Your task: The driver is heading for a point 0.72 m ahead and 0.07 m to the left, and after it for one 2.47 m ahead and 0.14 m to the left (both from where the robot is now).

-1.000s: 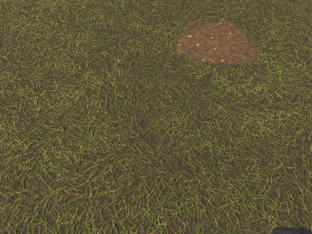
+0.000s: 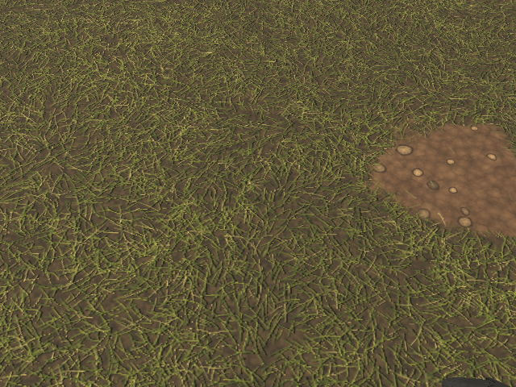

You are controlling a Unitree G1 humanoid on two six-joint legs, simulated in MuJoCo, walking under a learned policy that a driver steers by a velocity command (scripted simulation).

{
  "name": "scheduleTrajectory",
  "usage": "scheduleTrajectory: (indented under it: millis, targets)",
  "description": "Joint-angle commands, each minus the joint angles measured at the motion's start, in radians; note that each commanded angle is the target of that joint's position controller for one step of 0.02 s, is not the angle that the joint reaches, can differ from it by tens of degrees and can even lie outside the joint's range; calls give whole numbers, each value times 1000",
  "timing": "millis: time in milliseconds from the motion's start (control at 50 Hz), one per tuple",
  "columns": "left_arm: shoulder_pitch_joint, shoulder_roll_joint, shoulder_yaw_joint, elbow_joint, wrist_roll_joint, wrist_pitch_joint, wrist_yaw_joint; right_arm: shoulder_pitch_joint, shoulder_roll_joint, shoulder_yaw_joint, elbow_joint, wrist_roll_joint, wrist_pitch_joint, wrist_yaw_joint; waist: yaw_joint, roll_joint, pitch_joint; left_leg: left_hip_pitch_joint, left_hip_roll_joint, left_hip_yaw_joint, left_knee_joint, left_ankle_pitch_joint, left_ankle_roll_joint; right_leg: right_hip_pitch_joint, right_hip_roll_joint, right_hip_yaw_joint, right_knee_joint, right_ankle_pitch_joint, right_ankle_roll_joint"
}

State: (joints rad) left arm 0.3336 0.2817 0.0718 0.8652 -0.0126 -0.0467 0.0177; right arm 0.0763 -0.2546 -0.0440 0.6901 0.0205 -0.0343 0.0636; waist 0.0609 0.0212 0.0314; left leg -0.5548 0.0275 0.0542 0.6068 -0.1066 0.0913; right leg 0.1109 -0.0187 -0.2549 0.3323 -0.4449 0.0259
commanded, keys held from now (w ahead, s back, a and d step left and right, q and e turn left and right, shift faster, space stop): w+q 0.32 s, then w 0.62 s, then w+e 0.06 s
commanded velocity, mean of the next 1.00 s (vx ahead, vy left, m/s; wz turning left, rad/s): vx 0.50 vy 0.00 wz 0.30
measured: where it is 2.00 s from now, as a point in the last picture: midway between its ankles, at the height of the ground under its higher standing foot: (239, 179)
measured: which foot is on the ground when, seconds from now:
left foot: up 0.00-0.00, down 0.02-0.52, up 0.54-0.98, down 1.00-1.00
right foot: down 0.00-0.02, up 0.04-0.48, down 0.50-1.00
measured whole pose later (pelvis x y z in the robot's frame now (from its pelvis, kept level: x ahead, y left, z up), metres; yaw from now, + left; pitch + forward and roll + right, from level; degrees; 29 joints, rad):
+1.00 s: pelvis +0.55 +0.10 +0.01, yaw +17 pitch +3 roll -2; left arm 0.42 0.30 0.05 0.89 -0.02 -0.05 -0.01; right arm 0.03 -0.25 -0.03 0.63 0.01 -0.08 0.04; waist 0.10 0.02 0.01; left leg -0.48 0.03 0.00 0.48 -0.05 0.05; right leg 0.03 0.01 0.01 0.35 -0.41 0.00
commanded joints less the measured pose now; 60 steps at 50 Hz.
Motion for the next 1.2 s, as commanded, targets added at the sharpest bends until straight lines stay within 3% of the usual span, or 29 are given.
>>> scheduleTrajectory:
  millis: [20,40,60,80,100,120,140,200,300,400,480,500,520,540,560,600,640,680,780,920,960,980,1000,1020,1040,1060,1100,1140,1200]
  targets:
    - [-49,192,38,-77,1,1,20,340,-239,-105,5,3,2,-23,-234,-38,-203,546,-40,-66,-73,-10,106,-253,-189,35,579,978,-65]
    - [56,31,-13,-128,41,-27,-1,340,-353,-123,7,11,0,-36,-117,241,-281,918,232,-605,-116,-85,293,-736,12,88,951,-12,4]
    - [-21,87,-11,-139,9,-71,-18,373,-288,-102,-22,2,-13,-35,-177,145,-435,1004,316,-906,-277,-217,361,-869,64,333,1088,-158,-5]
    - [-132,141,4,-172,-31,-95,-28,340,-231,-85,-17,-8,-23,-34,-198,88,-295,918,282,-754,-305,-170,297,-951,6,361,1073,-66,-30]
    - [-157,130,-2,-182,-26,-106,-25,277,-202,-77,-23,-3,-29,-35,-155,16,-195,766,238,-625,-306,-94,256,-927,-39,352,982,25,-44]
    - [-160,131,3,-171,1,-105,-18,206,-169,-67,-37,-3,-29,-36,-110,-21,-126,615,198,-529,-316,14,228,-865,-70,344,891,71,-36]
    - [-142,143,12,-167,15,-95,-16,164,-143,-57,-56,-14,-29,-41,-73,-6,-102,512,169,-469,-339,104,219,-788,-91,349,841,104,-28]
    - [-122,110,9,-171,28,-60,-15,153,-161,-61,-64,-12,-33,-52,-39,7,-72,365,132,-387,-380,227,222,-718,-89,321,720,155,17]
    - [-306,58,-14,-221,26,-56,-19,221,-196,-72,-38,-1,-22,-77,-104,47,-33,275,45,-291,-366,137,147,-650,-23,298,345,473,49]
    - [-385,90,-8,-243,10,-75,-44,303,-175,-64,4,3,-15,-80,-144,71,-31,394,107,-376,-294,27,119,-614,-4,320,186,529,15]
    - [-247,136,19,-211,16,-91,-43,283,-163,-60,10,-6,-7,-79,-60,105,-67,469,102,-401,-131,245,77,-437,20,277,106,404,-68]
    - [-118,174,33,-192,29,-95,-38,274,-126,-44,-3,-14,-9,-75,2,67,-182,404,52,-351,65,247,45,-221,-70,356,139,425,-125]
    - [25,263,56,-169,42,-91,-35,383,-74,-25,-14,-7,-19,-77,3,-142,-343,108,-78,-238,410,-11,-32,150,-273,693,138,353,-272]
    - [93,236,57,-122,11,-79,-47,429,-84,-19,-6,8,-28,-77,7,-334,-370,-128,-126,-216,625,-466,-66,252,-382,1033,-8,85,-354]
    - [49,161,34,-133,-7,-75,-48,336,-168,-38,-11,17,-32,-75,28,-197,-219,-228,-69,-254,701,-422,-62,150,-356,982,-45,-74,-311]
    - [-58,110,12,-147,13,-59,-43,179,-163,-37,-49,-4,-36,-71,2,-75,-42,-220,10,-179,636,-281,-59,-101,-270,738,-85,67,-260]
    - [-94,82,-2,-145,25,-61,-41,188,-133,-38,-46,-13,-35,-66,-44,-107,-21,-128,60,-162,531,-209,-64,-218,-209,624,-126,225,-242]
    - [-84,92,0,-131,14,-65,-40,201,-98,-30,-41,-12,-31,-64,-55,-125,-32,-100,70,-133,460,-187,-77,-248,-192,550,-154,336,-254]
    - [-38,150,14,-94,0,-55,-29,49,-58,-8,-79,-17,-41,-57,-14,-94,-14,-80,70,-92,144,48,-102,-251,-165,407,-188,480,-241]
    - [65,177,18,-28,-14,-25,-23,-110,-78,-11,-130,-1,-55,-28,23,-100,25,-23,22,-73,-76,90,-68,-127,-220,393,-126,514,-204]
    - [57,192,22,-21,-15,-14,-19,-60,-106,-24,-122,-5,-60,-26,-22,-108,-2,86,-2,-58,-118,33,-39,-105,-225,395,-44,661,-183]
    - [43,190,19,-21,-17,-10,-17,45,-135,-42,-93,-10,-62,-31,-86,-97,-62,248,-25,-38,-156,41,-15,-130,-189,368,74,791,-162]
    - [34,160,6,-34,-7,-11,-16,205,-189,-65,-54,-19,-62,-41,-159,-73,-178,509,30,-85,-127,68,23,-247,-137,335,277,752,-130]
    - [91,63,-26,-70,11,-26,-19,352,-290,-89,-40,-43,-56,-53,-180,119,-355,915,298,-428,-109,41,137,-603,-13,265,659,381,-62]
    - [133,50,-35,-59,-5,-42,-21,386,-254,-80,-22,-29,-46,-51,-176,266,-453,985,407,-734,-241,-123,215,-787,54,345,867,-136,-46]
    - [62,152,-4,-66,-30,-48,-24,340,-189,-59,-22,-23,-44,-52,-183,156,-298,863,370,-641,-277,-220,172,-872,-2,391,950,-97,-51]
    - [-39,143,1,-91,-25,-41,-23,212,-130,-38,-21,-23,-49,-50,-128,75,-108,598,288,-409,-350,-161,120,-854,-76,350,886,60,-48]
    - [-6,110,6,-77,-16,-13,-18,138,-97,-32,-13,-32,-67,-45,-68,103,-50,441,238,-275,-425,-64,100,-752,-114,358,828,150,-35]
    - [-14,70,5,-83,-16,14,-15,121,-109,-42,17,-37,-87,-47,-42,65,-16,383,233,-148,-477,80,108,-759,-117,368,790,239,-16]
